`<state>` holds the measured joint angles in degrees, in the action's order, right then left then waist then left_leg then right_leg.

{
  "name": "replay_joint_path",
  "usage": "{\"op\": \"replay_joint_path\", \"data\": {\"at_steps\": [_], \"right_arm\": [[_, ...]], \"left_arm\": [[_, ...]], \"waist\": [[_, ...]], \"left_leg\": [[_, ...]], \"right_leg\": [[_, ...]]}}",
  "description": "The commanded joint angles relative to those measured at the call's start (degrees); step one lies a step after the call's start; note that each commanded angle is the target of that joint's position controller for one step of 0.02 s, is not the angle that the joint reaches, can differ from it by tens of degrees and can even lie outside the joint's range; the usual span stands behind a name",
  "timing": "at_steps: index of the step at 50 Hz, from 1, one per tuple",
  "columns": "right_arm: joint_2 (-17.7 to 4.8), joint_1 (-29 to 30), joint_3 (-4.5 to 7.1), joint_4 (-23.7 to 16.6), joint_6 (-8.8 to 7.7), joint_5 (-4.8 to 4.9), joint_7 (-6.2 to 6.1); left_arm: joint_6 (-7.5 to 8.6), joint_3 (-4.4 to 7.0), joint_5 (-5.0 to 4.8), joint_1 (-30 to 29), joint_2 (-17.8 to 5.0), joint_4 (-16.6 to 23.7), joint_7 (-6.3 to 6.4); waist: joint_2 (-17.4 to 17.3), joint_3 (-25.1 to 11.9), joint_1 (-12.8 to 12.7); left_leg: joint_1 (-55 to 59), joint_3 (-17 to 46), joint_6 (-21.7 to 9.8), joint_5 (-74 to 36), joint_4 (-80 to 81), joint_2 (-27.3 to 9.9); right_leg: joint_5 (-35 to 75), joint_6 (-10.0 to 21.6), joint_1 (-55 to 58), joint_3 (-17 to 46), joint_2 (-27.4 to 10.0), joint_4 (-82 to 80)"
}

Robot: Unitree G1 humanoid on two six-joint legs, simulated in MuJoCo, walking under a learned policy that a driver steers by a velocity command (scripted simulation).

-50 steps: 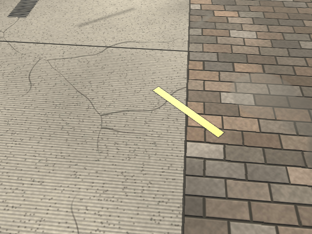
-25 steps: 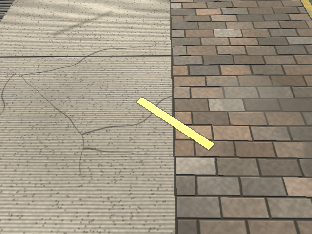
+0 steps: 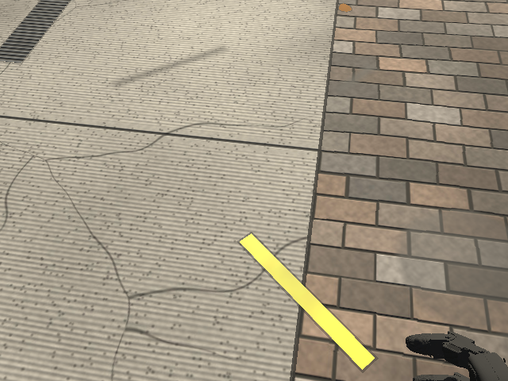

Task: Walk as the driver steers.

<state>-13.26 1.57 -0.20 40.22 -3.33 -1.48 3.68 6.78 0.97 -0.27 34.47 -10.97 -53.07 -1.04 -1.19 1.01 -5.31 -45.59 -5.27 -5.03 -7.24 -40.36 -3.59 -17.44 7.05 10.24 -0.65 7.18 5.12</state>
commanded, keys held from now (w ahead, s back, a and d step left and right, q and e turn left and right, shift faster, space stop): w+shift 0.22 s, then w+e+shift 0.70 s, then w+shift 0.08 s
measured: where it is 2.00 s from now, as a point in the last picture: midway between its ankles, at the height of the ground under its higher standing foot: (386, 153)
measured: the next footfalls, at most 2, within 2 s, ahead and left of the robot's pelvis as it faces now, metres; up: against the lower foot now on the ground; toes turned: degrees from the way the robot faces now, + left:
left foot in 0.12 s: +0.31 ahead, +0.06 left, +0.00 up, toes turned +3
right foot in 0.58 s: +0.75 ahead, -0.11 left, +0.00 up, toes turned -16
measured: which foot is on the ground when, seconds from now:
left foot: up 0.00-0.10, down 0.12-0.58, up 0.60-0.98, down 1.00-1.00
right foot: down 0.00-0.10, up 0.12-0.56, down 0.58-0.98, up 1.00-1.00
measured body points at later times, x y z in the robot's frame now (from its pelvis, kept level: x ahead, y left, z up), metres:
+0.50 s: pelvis +0.48 -0.02 -0.01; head +0.51 -0.03 +0.44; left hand +0.74 +0.16 -0.10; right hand +0.37 -0.26 -0.15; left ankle +0.27 +0.06 -0.73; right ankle +0.71 -0.15 -0.68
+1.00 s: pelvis +0.98 -0.14 -0.02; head +1.01 -0.16 +0.43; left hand +1.09 +0.15 -0.13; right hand +1.11 -0.46 -0.07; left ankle +1.19 -0.11 -0.74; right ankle +0.73 -0.10 -0.71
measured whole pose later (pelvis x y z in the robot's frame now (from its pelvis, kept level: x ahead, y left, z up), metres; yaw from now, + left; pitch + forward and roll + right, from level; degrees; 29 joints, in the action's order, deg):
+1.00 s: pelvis +0.98 -0.14 -0.02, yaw -34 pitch +3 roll +0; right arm -15.1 2.2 -2.2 33.8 -5.4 -2.1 0.0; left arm 4.6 5.1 0.4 27.7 -19.9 -51.3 -0.6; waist -0.5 1.5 -7.2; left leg -31.2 2.4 -0.5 2.1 -28.9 -1.7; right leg -28.0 8.9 6.3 16.5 9.7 29.3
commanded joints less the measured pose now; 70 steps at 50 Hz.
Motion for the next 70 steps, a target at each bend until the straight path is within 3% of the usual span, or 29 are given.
{"op": "replay_joint_path", "data": {"at_steps": [1, 5, 6, 7, 8, 11, 17, 24, 27, 28, 29, 30, 31, 32, 34, 37, 40, 45, 47, 49, 50, 51, 52, 54, 57, 63, 67, 69, 70], "right_arm": [[-3.14, 5.94, 0.11, -3.77, -0.82, 0.42, -0.47], [-10.35, -17.1, 2.97, 3.15, -0.59, 0.67, -3.21], [-12.59, -29.2, 4.26, 6.28, -0.48, -0.06, -4.33], [-15.9, -33.02, 5.43, 7.28, -0.34, -1.73, -4.99], [-13.92, -29.76, 5.38, 7.06, -0.43, -1.6, -3.89], [-5.16, -21.06, 4.23, 8.36, -1.82, -0.81, -2.78], [-5.18, -22.84, 3.31, 11.36, -5.37, 0.49, -2.36], [-9.21, -29.53, 2.68, 13.16, -6.08, 1.04, -4.22], [-14.03, -26.99, 3.91, 11.86, -2.86, -0.68, -6.68], [-15.22, -23.15, 4.38, 10.53, -2.01, -1.09, -6.89], [-13.8, -21.35, 4.48, 10.18, -2.03, -1.57, -6.04], [-4.89, -24.06, 2.38, 5.43, -3.73, -1.37, -4.76], [-6.21, -21.76, 1.57, 1.02, -4.77, 0.88, -4.42], [-8.64, -16.28, 1.46, 0.42, -5.65, 0.23, -4.36], [-7.71, -13.97, 1.11, -0.44, -5.12, -1.38, -3.93], [-6.21, -13.3, 0.51, -1.96, -1.29, -3.31, -3.27], [-5.08, -2.02, -0.48, -7.21, -0.96, -2.11, -2.44], [-6.32, 4.08, -0.5, -10.18, -1.44, -0.34, -2.51], [-8.77, -0.57, 0.48, -9.06, -1.67, -0.44, -3.17], [-13.42, -18.85, 2.9, -4.17, -2.16, -0.08, -4.72], [-16.43, -31.13, 4.33, -1.55, -2.28, -0.97, -5.91], [-20.97, -31.77, 5.34, -0.52, -2.67, -3.78, -5.72], [-19.0, -29.31, 5.89, -0.2, -2.3, -2.01, -4.44], [-9.72, -21.32, 4.1, 0.15, -2.77, -0.92, -3.31], [-5.9, -27.02, 2.59, 6.49, -3.35, 1.14, -3.1], [-12.6, -21.18, 4.97, 5.75, -1.42, 0.92, -3.41], [-11.81, -23.53, 5.78, 4.66, -0.19, 2.3, -3.45], [-6.22, -33.17, 4.97, 2.87, 0.49, 3.7, -4.18], [-8.23, -38.91, 5.21, 3.54, 2.13, 3.63, -5.51]], "left_arm": [[0.94, 1.39, 0.21, 0.12, -9.7, 1.35, 1.06], [-1.66, 2.45, 2.72, -3.13, -14.57, -0.28, 3.21], [-1.87, 2.55, 2.74, -7.6, -14.34, 0.93, 3.05], [-0.98, 0.83, 2.09, -7.1, -6.1, 3.35, 2.01], [-0.06, 0.82, -0.51, -3.2, -6.59, 4.5, 1.16], [-0.05, 0.62, 1.06, -15.71, -7.89, 6.76, 0.7], [-3.53, -0.76, 1.93, -25.17, -4.81, 11.26, -1.92], [-2.41, -1.18, 1.32, -34.92, -6.21, 12.86, -3.32], [-2.72, 0.88, 1.68, -18.16, -11.6, 8.1, -2.57], [-2.96, 2.45, 1.66, -5.08, -14.26, 4.3, -1.85], [-3.64, 4.16, 1.3, -0.9, -16.48, 2.73, -0.63], [-4.49, 5.59, 2.18, -4.98, -21.86, 3.26, -0.05], [-4.99, 6.52, 1.89, -5.51, -22.92, 4.65, 0.2], [-4.94, 6.13, 1.52, -8.03, -18.7, 5.23, 0.67], [-4.37, 5.01, 1.04, -11.69, -14.13, 4.36, 0.87], [-2.26, 4.07, 0.2, -14.21, -12.82, 5.48, 0.89], [-1.22, 4.7, 0.32, -13.17, -14.52, 5.85, 0.61], [-1.5, 5.93, -0.4, -8.17, -16.61, 5.31, 0.2], [-1.57, 6.22, -0.12, -9.12, -17.98, 5.53, 0.81], [-1.21, 6.48, 1.06, -12.4, -20.6, 5.78, 0.66], [-0.53, 5.28, 1.78, -14.51, -16.22, 6.72, 0.68], [-0.48, 2.7, -0.88, -5.02, -5.32, 8.14, 0.73], [-0.84, 2.32, 0.07, -3.85, -9.69, 7.13, 1.22], [-1.47, 2.39, 1.9, -16.52, -11.52, 8.32, 1.1], [-2.42, 1.38, 3.86, -22.98, -8.63, 12.57, 0.1], [-3.52, -1.23, 1.21, -27.72, -6.94, 16.17, -0.47], [-3.42, 0.25, 2.85, -24.56, -11.76, 14.98, 1.84], [-2.77, 0.99, 4.14, -17.53, -16.32, 16.31, 2.46], [-3.66, 1.43, 1.54, -17.04, -14.23, 16.64, 1.82]], "waist": [[3.89, 4.2, 3.0], [8.95, -9.03, 14.8], [7.64, -13.84, 20.76], [-6.21, -17.74, 16.85], [-10.57, -20.62, 12.3], [4.68, -0.02, 7.43], [0.87, 8.81, 3.61], [-2.5, 5.29, 5.68], [-7.03, -5.91, -4.08], [-6.88, -10.88, -10.2], [-2.54, -10.94, -10.53], [15.97, -12.06, -0.64], [11.64, -21.48, -2.12], [0.84, -12.38, -1.91], [-4.51, -1.33, 4.3], [-4.63, 3.36, 8.44], [-0.72, 6.59, 5.64], [3.99, 2.49, 0.31], [4.02, -1.34, 2.56], [4.26, -11.07, 12.8], [2.27, -16.98, 18.1], [-18.03, -23.17, 10.24], [-16.88, -23.27, 10.0], [-1.4, -7.77, 9.34], [-3.96, -3.68, 7.02], [-6.86, -4.44, 2.65], [-1.53, -3.66, 1.32], [13.83, -15.82, 3.15], [14.88, -22.9, 3.96]], "left_leg": [[13.37, -4.09, -2.08, -1.07, 7.81, 5.43], [36.91, -1.56, -5.55, 12.94, 10.96, 9.43], [52.74, 3.62, -8.15, 18.51, 10.33, 3.68], [68.28, 24.08, -12.3, 31.09, 7.71, -11.16], [73.83, 51.77, -18.29, 39.92, 19.23, -18.48], [47.18, 32.18, -12.9, 31.63, 28.91, -11.54], [29.87, 6.82, -4.43, 12.18, 38.46, -4.06], [46.64, -7.05, 3.26, -39.75, 34.26, -4.33], [51.89, -7.34, 4.64, -60.37, 5.75, -7.55], [46.28, -6.6, 4.14, -56.07, -11.89, -8.14], [34.34, -6.1, 3.14, -17.1, -32.86, -1.91], [7.79, -1.2, 5.66, 37.54, -54.43, 6.29], [-4.59, 9.25, 5.12, 35.16, -58.74, 6.22], [-6.42, 10.86, 3.91, 28.91, -51.49, 2.59], [0.12, 10.5, 4.51, 26.88, -40.6, -0.84], [8.6, 8.47, 7.7, 29.11, -28.58, -3.8], [13.49, 4.85, 8.83, 14.01, -11.02, -2.75], [19.83, 4.74, 6.16, 0.59, 6.53, 1.96], [27.97, 4.72, 5.04, 4.04, 11.25, 4.59], [45.9, 4.37, 3.26, 10.96, 10.32, 4.24], [58.99, 10.82, 1.78, 23.56, 7.21, -2.76], [72.08, 42.19, -6.17, 24.63, 13.68, -21.57], [69.54, 57.78, -10.71, 23.58, 20.4, -21.69], [53.41, 37.42, -10.27, -1.82, 19.22, -15.29], [47.5, 25.4, -7.88, -25.97, 19.76, -9.23], [25.92, 17.72, -2.47, -20.77, 22.65, -0.19], [24.15, 21.29, 2.51, -4.51, 10.08, 3.32], [18.09, 13.04, 4.29, 45.6, -18.43, 10.62], [17.05, 9.19, 4.04, 49.24, -27.61, 9.48]], "right_leg": [[60.55, -2.17, -5.51, 2.01, -14.28, -0.29], [83.26, -2.93, -0.57, 1.76, -18.01, 33.61], [69.26, -1.93, -12.27, 0.81, -16.32, 51.23], [14.04, -1.56, -34.38, -0.1, -7.17, 73.83], [-9.05, -0.98, -51.13, 6.6, -1.47, 84.34], [2.38, 0.55, -51.73, 6.75, -10.16, 74.14], [13.51, -2.03, -52.0, 4.05, -13.43, 58.59], [29.48, 2.38, -40.29, -9.96, -5.18, 33.2], [17.17, 4.59, -23.3, -10.4, 1.0, 31.99], [14.99, 7.0, -10.61, -6.25, -0.35, 29.0], [8.07, 8.77, -1.52, 0.71, -4.38, 29.19], [25.68, 15.7, 13.82, 22.6, -16.51, 33.45], [4.85, 23.56, 21.06, 42.98, -22.22, 18.92], [-2.88, 19.74, 12.1, 43.35, -21.42, 10.46], [3.86, 15.27, -7.97, 34.92, -17.09, 7.81], [8.04, 13.41, -26.39, 25.59, -10.7, 5.06], [18.33, 11.33, -33.84, 21.17, -6.22, 3.05], [35.05, 6.3, -21.04, 22.54, -7.45, 7.58], [47.22, 3.86, -15.86, 22.53, -7.8, 14.91], [53.43, 1.68, -16.16, 20.64, -7.55, 36.29], [42.06, 1.24, -24.64, 17.87, -5.57, 53.31], [-10.17, -1.8, -42.03, 11.35, 3.1, 74.19], [-9.54, -1.41, -48.91, 9.9, 1.7, 79.65], [-2.95, -2.91, -49.97, 8.57, -2.75, 76.37], [-7.32, -4.97, -50.7, 6.13, -5.69, 65.53], [15.8, -7.28, -24.2, 0.93, -2.24, 32.19], [25.39, -5.77, -13.51, 5.37, -6.38, 23.11], [66.6, 0.61, -0.09, 21.93, -32.75, 26.98], [67.86, 5.41, 0.24, 27.21, -37.62, 26.06]]}}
